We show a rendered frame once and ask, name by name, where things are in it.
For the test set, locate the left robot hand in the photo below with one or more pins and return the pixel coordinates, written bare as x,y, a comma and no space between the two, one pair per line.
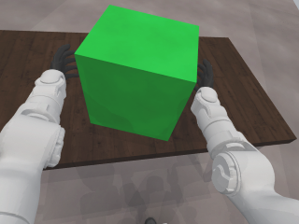
60,61

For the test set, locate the right robot hand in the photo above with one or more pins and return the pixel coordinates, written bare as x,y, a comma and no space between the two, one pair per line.
206,77

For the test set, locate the right robot forearm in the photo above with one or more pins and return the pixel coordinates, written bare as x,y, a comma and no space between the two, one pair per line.
218,130

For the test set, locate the carton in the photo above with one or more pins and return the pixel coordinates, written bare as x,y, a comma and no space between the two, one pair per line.
137,71

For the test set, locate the left robot forearm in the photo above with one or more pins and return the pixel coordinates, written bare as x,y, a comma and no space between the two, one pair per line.
44,102

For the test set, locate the robot right upper arm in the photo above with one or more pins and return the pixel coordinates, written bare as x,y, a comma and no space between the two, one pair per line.
247,179

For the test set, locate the robot left upper arm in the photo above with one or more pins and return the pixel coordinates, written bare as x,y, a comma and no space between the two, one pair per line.
31,146

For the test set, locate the table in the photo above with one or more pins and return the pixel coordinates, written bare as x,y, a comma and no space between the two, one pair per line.
26,55

